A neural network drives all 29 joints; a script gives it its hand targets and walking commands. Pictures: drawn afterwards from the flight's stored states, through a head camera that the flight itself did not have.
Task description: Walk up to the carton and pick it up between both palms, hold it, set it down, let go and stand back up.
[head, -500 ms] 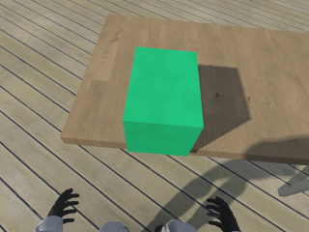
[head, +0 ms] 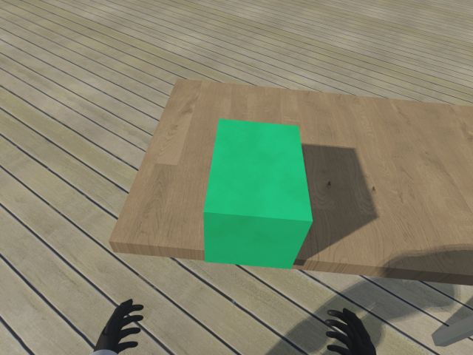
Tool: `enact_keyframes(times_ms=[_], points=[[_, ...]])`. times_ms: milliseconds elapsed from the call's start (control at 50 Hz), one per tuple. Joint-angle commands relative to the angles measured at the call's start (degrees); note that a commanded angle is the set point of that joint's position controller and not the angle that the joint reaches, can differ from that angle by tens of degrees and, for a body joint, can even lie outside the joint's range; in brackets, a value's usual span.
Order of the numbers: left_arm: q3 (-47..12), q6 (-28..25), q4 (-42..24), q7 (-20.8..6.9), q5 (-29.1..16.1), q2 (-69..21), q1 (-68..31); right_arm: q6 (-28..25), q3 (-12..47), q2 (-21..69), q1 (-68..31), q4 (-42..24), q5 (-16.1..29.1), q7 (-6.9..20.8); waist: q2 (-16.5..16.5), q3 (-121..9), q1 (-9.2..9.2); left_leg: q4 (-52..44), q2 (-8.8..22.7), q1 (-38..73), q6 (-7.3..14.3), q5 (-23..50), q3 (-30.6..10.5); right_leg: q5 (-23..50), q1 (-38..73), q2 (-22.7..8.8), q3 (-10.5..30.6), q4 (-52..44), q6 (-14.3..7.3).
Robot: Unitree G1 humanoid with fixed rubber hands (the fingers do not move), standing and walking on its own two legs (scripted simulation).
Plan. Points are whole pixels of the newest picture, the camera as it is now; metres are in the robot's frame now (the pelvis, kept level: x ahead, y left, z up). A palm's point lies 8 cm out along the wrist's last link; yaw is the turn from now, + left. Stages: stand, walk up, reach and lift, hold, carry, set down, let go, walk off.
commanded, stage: reach and lift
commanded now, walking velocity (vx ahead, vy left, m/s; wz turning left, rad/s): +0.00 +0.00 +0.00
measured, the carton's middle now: (253, 191) +0.46 -0.01 -0.02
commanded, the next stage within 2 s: none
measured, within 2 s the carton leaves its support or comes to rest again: neither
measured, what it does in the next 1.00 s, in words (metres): stands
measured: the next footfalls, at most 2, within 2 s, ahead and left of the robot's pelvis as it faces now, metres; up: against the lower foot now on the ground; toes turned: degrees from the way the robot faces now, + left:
none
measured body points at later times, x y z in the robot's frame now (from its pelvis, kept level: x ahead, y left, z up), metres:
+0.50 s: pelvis +0.03 +0.01 +0.00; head +0.03 +0.02 +0.45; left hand +0.22 +0.19 -0.05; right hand +0.22 -0.22 -0.05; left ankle +0.00 +0.12 -0.74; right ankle +0.03 -0.09 -0.74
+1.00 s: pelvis +0.03 +0.01 +0.00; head +0.02 +0.01 +0.45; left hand +0.27 +0.18 -0.02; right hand +0.28 -0.22 -0.02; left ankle +0.00 +0.12 -0.74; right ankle +0.03 -0.09 -0.74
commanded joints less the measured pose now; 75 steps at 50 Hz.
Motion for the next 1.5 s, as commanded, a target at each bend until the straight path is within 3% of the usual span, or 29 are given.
enact_keyframes(times_ms=[0, 120, 300, 580, 760, 880, 1220, 1480], points=[[-0.2, -5.2, -9.8, 1.2, -0.6, 3.2, -7.5, -3.5, -3.0, -7.5, -6.2, -8.1, 0.7, 0.3, 3.0, -3.2, -0.94, -7.0, -0.1, -8.3, 0.6, -0.7, -0.5, -2.5, 4.8, -1.9, 5.1, -6.1, 0.5], [-1.2, -9.3, -9.4, 2.3, -1.0, 1.6, -6.6, -6.2, -3.3, -9.0, -6.8, -8.1, 2.1, 0.6, 1.2, -6.1, -0.68, -5.8, -0.4, -5.4, -0.3, 5.9, -1.0, 4.7, 5.5, -1.1, 4.7, -5.4, 0.3], [-1.7, -15.5, -10.5, 2.7, 0.4, -0.9, -5.0, -10.8, -1.8, -10.3, -6.2, -8.2, 5.5, 0.6, 1.0, -8.1, -0.43, -4.8, -0.8, -2.0, -1.1, 14.5, -1.8, 14.9, 7.9, -0.6, 5.6, -5.0, 0.2], [-2.1, -24.9, -10.8, 3.3, 1.3, -3.3, -7.8, -17.6, -0.4, -11.6, -10.7, -7.3, 9.6, 0.4, 1.6, -8.7, -1.03, -3.9, -0.9, -1.3, -1.4, 17.4, -2.8, 20.8, 9.0, -0.6, 7.0, -3.9, 0.1], [-1.3, -29.1, -7.1, 3.2, 1.2, -4.2, -13.4, -20.8, -0.2, -12.1, -17.7, -3.6, 10.7, 0.1, 0.6, -9.4, -1.40, -3.5, -0.9, -2.5, -1.3, 15.2, -3.1, 19.5, 8.9, -0.4, 7.3, -3.1, 0.1], [-1.1, -27.0, -6.5, 3.9, -0.5, -3.6, -22.5, -18.5, 0.1, -13.3, -26.5, -3.5, 11.6, -0.3, -0.3, -12.3, -1.40, -3.9, -0.8, -4.4, -0.7, 11.5, -2.8, 16.8, 8.3, -0.4, 7.5, -2.8, 0.5], [3.3, -11.4, -9.2, 3.6, 1.0, -3.8, -41.3, -6.5, 1.7, -14.1, -43.9, -6.2, 12.6, -2.8, -0.4, -20.4, -1.41, -6.0, -0.9, -3.1, 0.8, 12.0, -2.5, 22.0, 10.9, -0.7, 7.9, -4.1, 2.4], [6.2, -5.6, -9.3, 3.7, 1.0, -2.4, -55.9, -1.6, 1.2, -15.1, -58.6, -5.3, 12.8, -5.1, 0.3, -31.0, -1.33, -4.4, -1.0, -5.2, 1.1, 14.2, -2.3, 26.1, 11.6, -0.6, 7.7, -2.5, 3.1]])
